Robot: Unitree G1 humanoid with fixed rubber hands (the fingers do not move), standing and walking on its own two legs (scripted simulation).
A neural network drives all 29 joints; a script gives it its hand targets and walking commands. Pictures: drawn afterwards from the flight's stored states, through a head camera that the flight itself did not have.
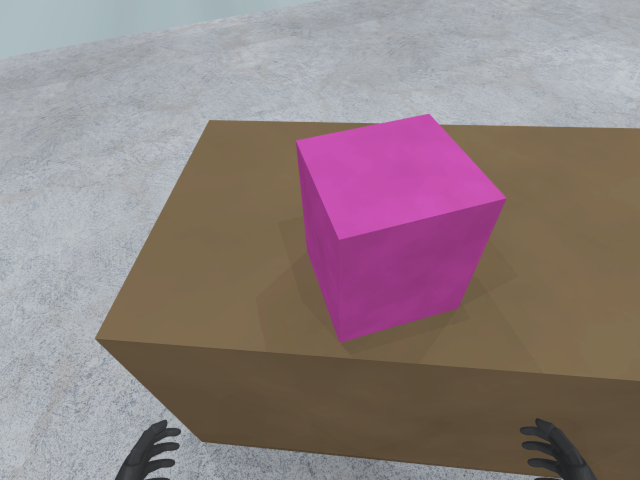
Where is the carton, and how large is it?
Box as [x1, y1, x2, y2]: [296, 114, 506, 342]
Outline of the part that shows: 429,114 296,140 307,251 339,342 458,307 506,198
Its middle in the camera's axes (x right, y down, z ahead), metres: +0.10 -0.01 +0.60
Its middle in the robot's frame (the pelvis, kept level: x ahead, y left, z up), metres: +0.46 -0.07 +0.03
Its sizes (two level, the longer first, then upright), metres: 0.210 0.200 0.250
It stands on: a pedestal, 0.65 m high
